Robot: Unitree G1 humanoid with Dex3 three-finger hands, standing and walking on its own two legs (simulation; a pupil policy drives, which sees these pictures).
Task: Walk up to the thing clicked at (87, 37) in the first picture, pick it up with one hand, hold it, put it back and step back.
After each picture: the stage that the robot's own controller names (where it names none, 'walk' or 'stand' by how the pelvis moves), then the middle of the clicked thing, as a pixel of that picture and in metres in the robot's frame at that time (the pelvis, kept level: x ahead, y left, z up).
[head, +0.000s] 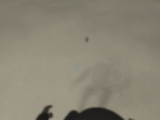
stand; (86, 39) +1.75 +0.14 -0.72
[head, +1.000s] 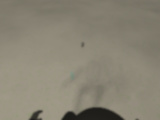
walk; (82, 44) +1.60 +0.16 -0.72
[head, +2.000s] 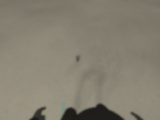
walk; (77, 58) +1.02 +0.22 -0.71
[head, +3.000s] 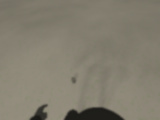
walk; (73, 80) +0.60 +0.27 -0.70
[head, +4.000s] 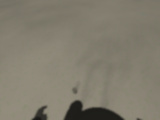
walk; (74, 90) +0.40 +0.25 -0.70
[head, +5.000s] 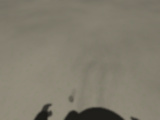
stand; (71, 99) +0.33 +0.24 -0.72
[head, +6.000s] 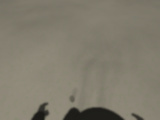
stand; (72, 99) +0.30 +0.22 -0.70
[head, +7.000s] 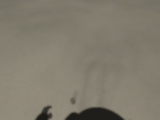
stand; (72, 101) +0.30 +0.21 -0.73
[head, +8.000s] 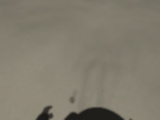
stand; (72, 100) +0.31 +0.21 -0.73
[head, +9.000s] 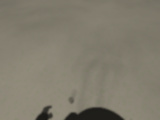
stand; (71, 100) +0.30 +0.23 -0.73
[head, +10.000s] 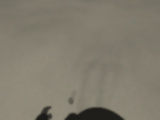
stand; (70, 101) +0.30 +0.23 -0.73
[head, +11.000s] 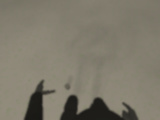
go down; (67, 86) +0.33 +0.24 -0.63
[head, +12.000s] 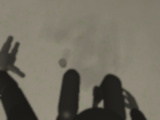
go down; (62, 63) +0.39 +0.25 -0.31
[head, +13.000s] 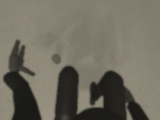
close in; (56, 59) +0.38 +0.26 -0.27
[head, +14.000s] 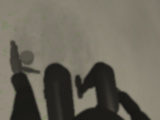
close; (27, 58) +0.38 +0.29 -0.22
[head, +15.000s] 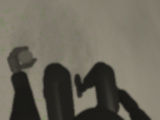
close; (26, 58) +0.36 +0.30 -0.22
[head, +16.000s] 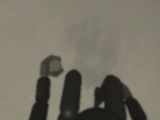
lift; (56, 67) +0.31 +0.25 -0.06
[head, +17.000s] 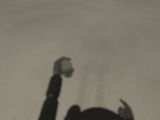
hold; (67, 69) +0.33 +0.17 +0.05
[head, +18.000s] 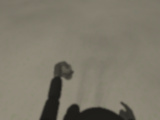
hold; (67, 72) +0.33 +0.17 +0.00
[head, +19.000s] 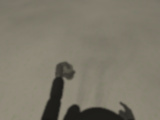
crouch; (68, 72) +0.33 +0.17 +0.00
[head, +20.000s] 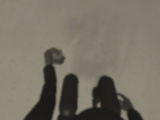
crouch; (58, 57) +0.41 +0.22 -0.10
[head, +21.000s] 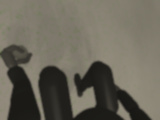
lower; (22, 55) +0.39 +0.30 -0.22
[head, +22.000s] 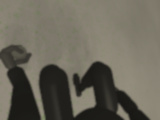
lower; (20, 55) +0.39 +0.31 -0.22
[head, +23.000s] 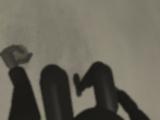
lower; (22, 55) +0.39 +0.30 -0.22
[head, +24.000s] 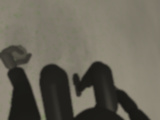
lower; (21, 55) +0.39 +0.30 -0.22
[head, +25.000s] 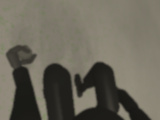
loosen; (26, 55) +0.38 +0.30 -0.22
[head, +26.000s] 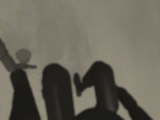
withdraw; (24, 56) +0.37 +0.29 -0.22
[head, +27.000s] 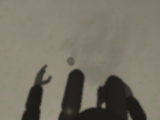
walk; (70, 61) +0.41 +0.22 -0.34
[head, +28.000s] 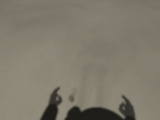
stand; (71, 98) +0.32 +0.20 -0.66
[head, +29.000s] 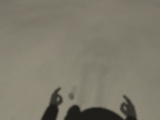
stand; (71, 96) +0.34 +0.22 -0.67
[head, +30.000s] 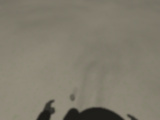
stand; (72, 97) +0.34 +0.20 -0.70
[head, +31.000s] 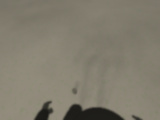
walk; (74, 91) +0.36 +0.20 -0.71
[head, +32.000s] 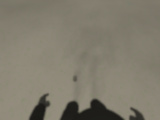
walk; (75, 78) +0.49 +0.16 -0.71
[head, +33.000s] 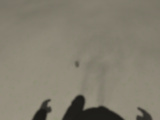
walk; (76, 64) +0.79 +0.28 -0.70
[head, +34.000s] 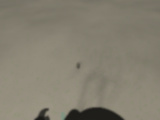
stand; (78, 65) +0.96 +0.24 -0.71
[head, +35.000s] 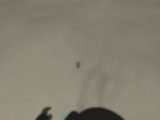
stand; (78, 64) +0.94 +0.24 -0.73
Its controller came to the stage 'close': yes
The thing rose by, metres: 0.71
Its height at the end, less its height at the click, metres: +0.00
